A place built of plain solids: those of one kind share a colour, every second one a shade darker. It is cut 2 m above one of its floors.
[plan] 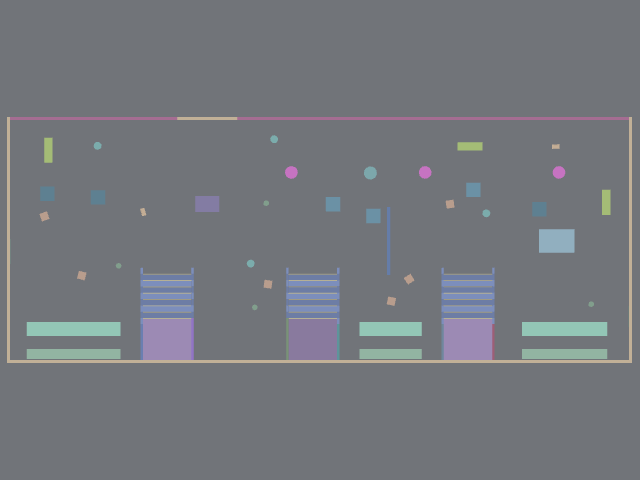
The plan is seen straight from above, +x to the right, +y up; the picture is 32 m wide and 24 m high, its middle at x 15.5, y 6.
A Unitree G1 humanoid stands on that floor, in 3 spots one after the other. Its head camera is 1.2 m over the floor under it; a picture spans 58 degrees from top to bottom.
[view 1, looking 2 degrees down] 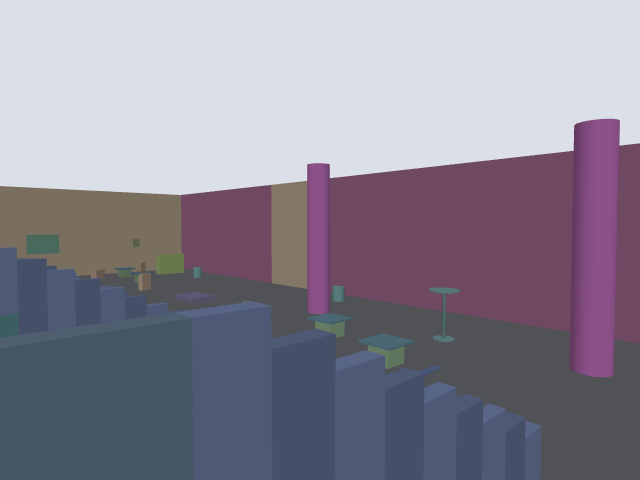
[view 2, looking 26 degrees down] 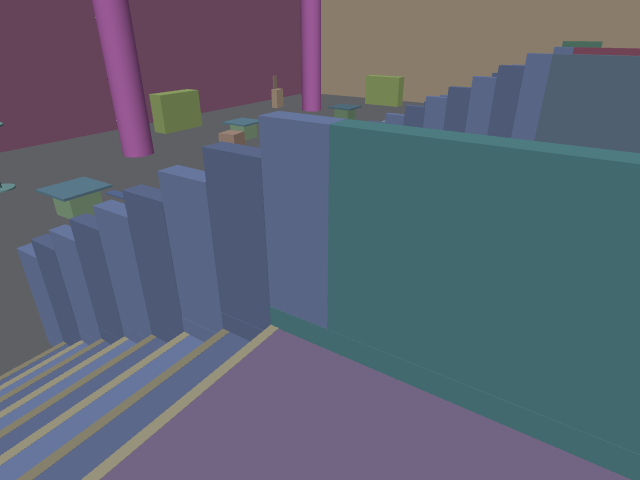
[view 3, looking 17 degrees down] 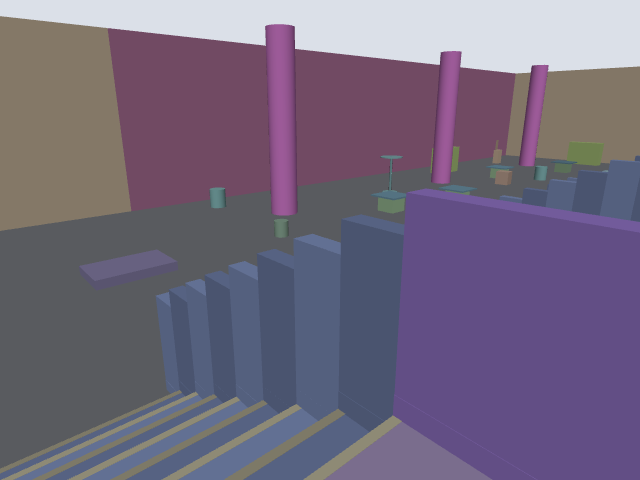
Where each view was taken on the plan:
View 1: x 22.90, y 1.20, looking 137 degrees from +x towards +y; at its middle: column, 11.73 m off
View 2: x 15.14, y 1.05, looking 33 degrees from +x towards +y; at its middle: vomf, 1.61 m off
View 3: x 7.86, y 1.20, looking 48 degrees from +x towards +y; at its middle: vomf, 2.01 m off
